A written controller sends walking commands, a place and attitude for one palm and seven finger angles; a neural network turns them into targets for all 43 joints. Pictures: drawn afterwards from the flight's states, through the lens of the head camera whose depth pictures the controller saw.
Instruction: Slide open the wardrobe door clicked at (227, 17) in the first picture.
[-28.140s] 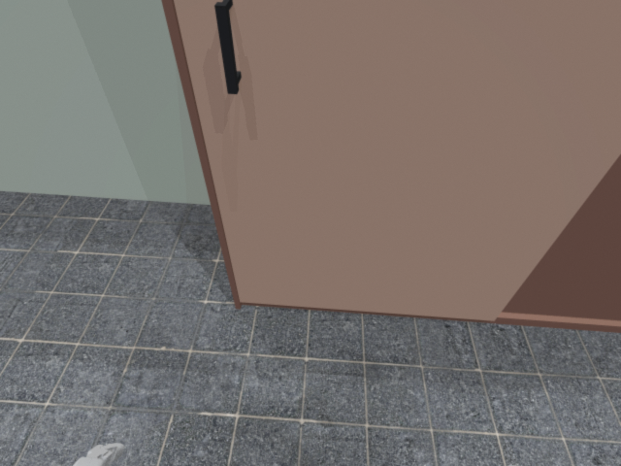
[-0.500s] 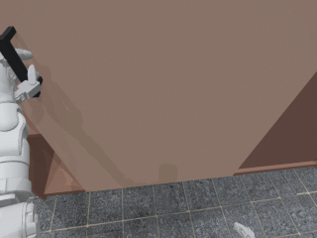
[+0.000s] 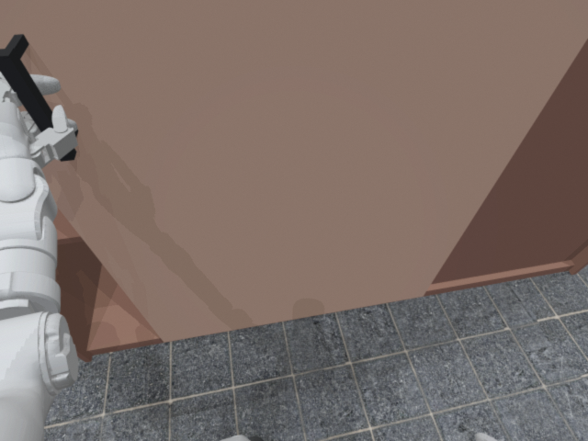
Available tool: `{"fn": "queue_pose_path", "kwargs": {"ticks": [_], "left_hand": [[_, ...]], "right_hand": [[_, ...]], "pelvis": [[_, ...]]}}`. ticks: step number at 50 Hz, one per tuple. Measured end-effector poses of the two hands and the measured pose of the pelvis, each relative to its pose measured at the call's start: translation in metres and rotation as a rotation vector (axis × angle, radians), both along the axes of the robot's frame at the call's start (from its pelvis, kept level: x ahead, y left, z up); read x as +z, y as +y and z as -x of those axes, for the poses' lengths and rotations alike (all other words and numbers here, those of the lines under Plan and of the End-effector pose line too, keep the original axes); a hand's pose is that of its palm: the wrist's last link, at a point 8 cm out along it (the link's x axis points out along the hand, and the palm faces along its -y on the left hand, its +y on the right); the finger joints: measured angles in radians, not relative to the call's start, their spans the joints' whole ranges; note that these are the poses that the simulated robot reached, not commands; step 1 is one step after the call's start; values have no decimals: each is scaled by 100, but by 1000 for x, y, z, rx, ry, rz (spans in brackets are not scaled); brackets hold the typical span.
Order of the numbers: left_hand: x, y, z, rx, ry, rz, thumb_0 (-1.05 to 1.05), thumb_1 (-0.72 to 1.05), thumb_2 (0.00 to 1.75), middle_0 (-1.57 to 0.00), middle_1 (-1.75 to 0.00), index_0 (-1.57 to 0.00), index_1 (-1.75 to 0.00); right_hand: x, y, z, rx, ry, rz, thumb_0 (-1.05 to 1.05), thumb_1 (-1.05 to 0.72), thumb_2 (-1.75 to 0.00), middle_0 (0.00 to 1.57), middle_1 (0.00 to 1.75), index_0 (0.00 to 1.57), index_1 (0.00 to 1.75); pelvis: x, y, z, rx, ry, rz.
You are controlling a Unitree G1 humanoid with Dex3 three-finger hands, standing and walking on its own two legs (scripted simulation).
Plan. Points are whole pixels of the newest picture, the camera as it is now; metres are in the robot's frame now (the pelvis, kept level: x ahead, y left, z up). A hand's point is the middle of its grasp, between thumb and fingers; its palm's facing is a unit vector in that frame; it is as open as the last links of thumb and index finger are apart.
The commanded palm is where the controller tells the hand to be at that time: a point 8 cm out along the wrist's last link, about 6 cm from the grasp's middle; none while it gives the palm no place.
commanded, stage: stop walking and hold the door there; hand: left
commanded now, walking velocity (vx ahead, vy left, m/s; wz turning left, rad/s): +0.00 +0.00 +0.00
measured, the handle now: (44, 102) +0.49 +0.33 +0.20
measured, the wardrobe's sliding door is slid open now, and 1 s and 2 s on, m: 0.25 0.25 0.25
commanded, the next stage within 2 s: loosen the grip on the handle in 0.10 s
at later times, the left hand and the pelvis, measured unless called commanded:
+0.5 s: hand (62, 132) +0.45 +0.30 +0.19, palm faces +0.44 -0.87 -0.21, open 10.1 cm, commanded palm +0.40 +0.32 +0.19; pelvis +0.02 -0.01 +0.00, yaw +1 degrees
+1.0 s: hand (61, 135) +0.46 +0.31 +0.18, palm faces +0.44 -0.88 -0.19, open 14.3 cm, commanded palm +0.41 +0.36 +0.18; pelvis +0.06 -0.02 +0.00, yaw +2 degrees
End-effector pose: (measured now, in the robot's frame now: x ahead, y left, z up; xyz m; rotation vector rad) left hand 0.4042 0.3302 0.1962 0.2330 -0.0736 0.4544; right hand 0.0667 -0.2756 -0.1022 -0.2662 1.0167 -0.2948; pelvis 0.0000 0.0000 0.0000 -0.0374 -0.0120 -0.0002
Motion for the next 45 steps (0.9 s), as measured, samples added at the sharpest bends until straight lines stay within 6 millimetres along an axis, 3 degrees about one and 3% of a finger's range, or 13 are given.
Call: {"fn": "queue_pose_path", "kwargs": {"ticks": [7, 11, 16, 21, 27, 31, 36, 45], "left_hand": [[0, 1, 0, 1, 3, 3, -4, 73, 81, -45, -140, -31, -138], [2, 2, -1, -5, 5, 8, -4, 72, 82, -45, -140, -32, -138], [8, 8, -12, -12, 26, 86, -2, 61, 78, -45, -140, -37, -139], [11, 5, -6, 15, 18, -19, 0, 35, 64, -45, -140, -38, -139], [-7, 6, -3, -6, 9, 13, 0, -13, 40, -44, -138, -39, -138], [-10, 7, -6, 3, -13, 14, 0, -35, 30, -42, -135, -38, -134], [-10, 13, -13, 19, 3, -2, -1, -48, 23, -38, -130, -34, -127], [-11, 9, -9, 5, 12, 23, -1, -54, 20, -32, -122, -29, -119]], "right_hand": [[-4, -7, 13, -35, 44, 6, 1, -90, -90, 21, 30, 20, 30], [-4, -6, 7, -22, 36, -3, 1, -90, -90, 21, 30, 20, 30], [13, -9, -11, 29, -50, 10, 1, -90, -90, 21, 30, 21, 30], [19, -14, -34, 66, -118, 17, 1, -90, -90, 21, 30, 20, 30], [18, -11, -60, 97, -116, 16, 1, -90, -90, 21, 30, 20, 30], [17, -5, -78, 117, -119, 13, 1, -90, -90, 21, 30, 20, 30], [13, 3, -96, 127, -118, -9, 1, -90, -90, 21, 30, 20, 30], [3, 13, -118, 127, -110, -58, 1, -90, -90, 21, 30, 21, 30]], "pelvis": [[0, -2, -9, -4, 0, -6], [0, -5, -11, -8, -2, -7], [1, -14, -12, 16, 43, -24], [1, -13, -15, 18, 51, -25], [1, -14, -24, 23, 60, -29], [0, -16, -33, 29, 70, -28], [-1, -16, -44, 33, 88, -27], [-1, -16, -62, 34, 98, -32]]}}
